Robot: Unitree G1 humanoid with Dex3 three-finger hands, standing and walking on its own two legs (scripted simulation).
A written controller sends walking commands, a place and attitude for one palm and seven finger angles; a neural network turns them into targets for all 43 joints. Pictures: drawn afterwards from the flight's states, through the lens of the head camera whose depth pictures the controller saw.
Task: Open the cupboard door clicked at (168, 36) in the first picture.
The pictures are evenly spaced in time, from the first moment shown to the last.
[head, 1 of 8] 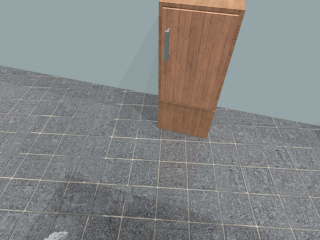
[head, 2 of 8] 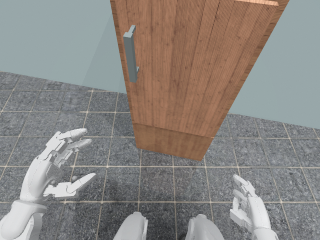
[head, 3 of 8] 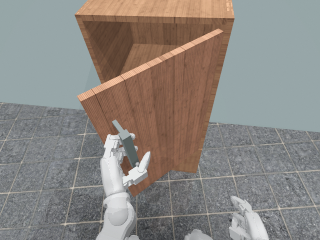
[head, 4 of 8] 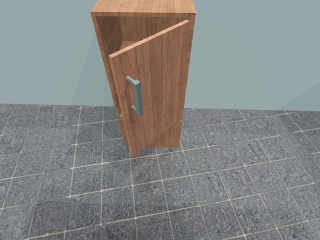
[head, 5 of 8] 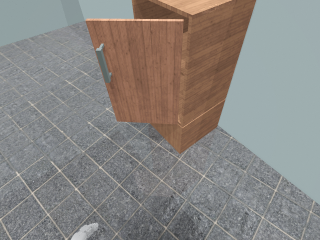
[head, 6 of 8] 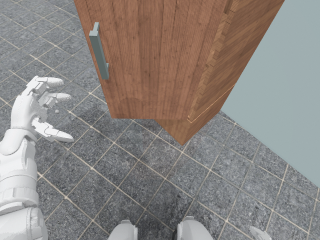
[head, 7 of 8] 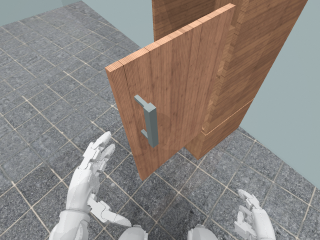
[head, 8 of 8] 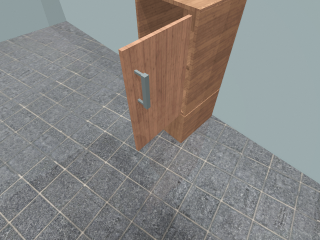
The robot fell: no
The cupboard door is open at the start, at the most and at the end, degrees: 0 93 93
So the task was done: yes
